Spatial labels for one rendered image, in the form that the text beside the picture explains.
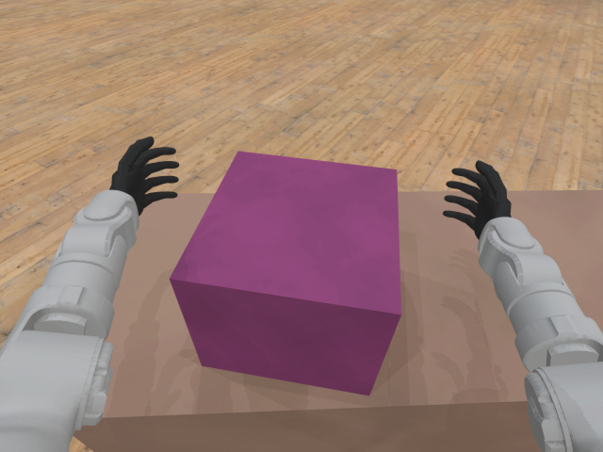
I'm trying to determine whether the right robot hand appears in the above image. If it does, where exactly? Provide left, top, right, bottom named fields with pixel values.
left=443, top=160, right=512, bottom=240

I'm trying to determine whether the robot left upper arm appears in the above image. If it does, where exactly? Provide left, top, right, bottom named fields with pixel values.
left=0, top=330, right=114, bottom=452

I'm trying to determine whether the carton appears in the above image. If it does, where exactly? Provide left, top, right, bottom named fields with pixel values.
left=170, top=151, right=401, bottom=396

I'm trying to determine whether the robot right upper arm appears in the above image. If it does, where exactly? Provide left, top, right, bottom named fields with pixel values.
left=524, top=362, right=603, bottom=452

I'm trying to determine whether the right robot forearm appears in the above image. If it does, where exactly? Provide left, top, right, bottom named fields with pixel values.
left=478, top=217, right=603, bottom=373

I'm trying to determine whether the left robot hand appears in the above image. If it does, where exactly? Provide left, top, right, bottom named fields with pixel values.
left=109, top=137, right=179, bottom=216

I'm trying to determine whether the left robot forearm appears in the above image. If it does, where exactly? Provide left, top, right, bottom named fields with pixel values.
left=0, top=190, right=139, bottom=371

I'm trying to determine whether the pedestal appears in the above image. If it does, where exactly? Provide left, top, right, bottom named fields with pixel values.
left=73, top=190, right=603, bottom=452

